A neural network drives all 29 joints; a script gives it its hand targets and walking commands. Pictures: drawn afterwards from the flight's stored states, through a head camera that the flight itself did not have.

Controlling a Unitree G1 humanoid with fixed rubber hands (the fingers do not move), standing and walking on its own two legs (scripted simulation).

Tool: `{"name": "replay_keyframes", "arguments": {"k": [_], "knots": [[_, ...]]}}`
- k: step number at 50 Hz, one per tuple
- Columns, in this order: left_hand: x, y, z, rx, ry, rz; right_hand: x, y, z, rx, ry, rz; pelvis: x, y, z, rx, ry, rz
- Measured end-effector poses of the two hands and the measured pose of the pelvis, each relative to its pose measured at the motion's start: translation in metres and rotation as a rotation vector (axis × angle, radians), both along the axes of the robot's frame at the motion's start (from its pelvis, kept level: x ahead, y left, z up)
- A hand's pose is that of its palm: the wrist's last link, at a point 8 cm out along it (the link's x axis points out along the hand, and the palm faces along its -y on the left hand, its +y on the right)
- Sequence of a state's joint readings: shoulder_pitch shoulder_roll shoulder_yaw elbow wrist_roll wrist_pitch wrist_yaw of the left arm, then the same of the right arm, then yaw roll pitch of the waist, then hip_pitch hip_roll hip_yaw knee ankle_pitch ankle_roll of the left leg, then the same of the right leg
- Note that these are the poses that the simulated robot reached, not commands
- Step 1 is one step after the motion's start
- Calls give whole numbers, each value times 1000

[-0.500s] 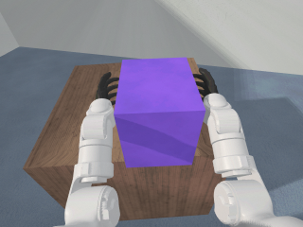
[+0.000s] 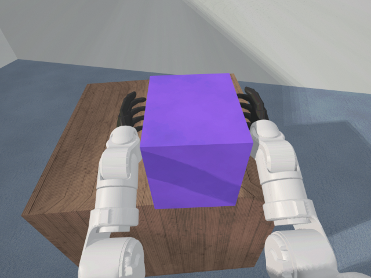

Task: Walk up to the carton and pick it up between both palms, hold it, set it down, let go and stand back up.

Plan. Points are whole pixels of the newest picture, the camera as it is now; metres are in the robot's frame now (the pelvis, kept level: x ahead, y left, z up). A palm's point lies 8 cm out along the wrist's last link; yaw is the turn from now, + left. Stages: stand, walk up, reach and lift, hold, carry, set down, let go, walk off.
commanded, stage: hold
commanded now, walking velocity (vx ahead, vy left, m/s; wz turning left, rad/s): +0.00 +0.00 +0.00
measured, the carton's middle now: (192, 140) +0.38 +0.00 +0.13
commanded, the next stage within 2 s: none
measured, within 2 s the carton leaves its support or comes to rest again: neither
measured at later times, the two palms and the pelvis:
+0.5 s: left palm (122, 129) +0.36 +0.15 +0.19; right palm (254, 123) +0.37 -0.12 +0.18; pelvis -0.01 +0.00 +0.00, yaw +0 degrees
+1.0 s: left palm (131, 128) +0.38 +0.14 +0.17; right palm (256, 124) +0.38 -0.14 +0.16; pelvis +0.00 +0.00 +0.00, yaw +0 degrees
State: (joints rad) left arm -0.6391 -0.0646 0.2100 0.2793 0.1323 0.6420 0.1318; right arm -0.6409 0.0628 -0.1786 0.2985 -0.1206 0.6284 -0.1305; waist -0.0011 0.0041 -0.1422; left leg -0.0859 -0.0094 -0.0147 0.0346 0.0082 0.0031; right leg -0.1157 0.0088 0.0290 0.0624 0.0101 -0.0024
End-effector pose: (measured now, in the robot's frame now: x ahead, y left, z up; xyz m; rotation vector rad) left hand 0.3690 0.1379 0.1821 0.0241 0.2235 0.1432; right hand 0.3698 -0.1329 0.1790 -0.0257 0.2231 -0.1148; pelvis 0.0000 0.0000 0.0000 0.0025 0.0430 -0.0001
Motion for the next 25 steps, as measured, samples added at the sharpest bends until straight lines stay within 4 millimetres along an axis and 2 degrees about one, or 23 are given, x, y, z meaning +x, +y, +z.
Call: {"name": "replay_keyframes", "arguments": {"k": [7, 16, 25], "knots": [[-2, 4, 4, -5, 3, 7, -1, 4, 2, 13, 3, 4, -5, 2, 0, 0, 5, -1], [-8, 9, -5, -7, 20, 19, -4, 9, -6, 7, 21, 15, -10, 3, 0, 0, 8, 3], [-7, 8, 4, 2, 0, 16, -3, 8, 2, 13, 1, 13, -15, 2, -1, 0, 10, 6]]}}
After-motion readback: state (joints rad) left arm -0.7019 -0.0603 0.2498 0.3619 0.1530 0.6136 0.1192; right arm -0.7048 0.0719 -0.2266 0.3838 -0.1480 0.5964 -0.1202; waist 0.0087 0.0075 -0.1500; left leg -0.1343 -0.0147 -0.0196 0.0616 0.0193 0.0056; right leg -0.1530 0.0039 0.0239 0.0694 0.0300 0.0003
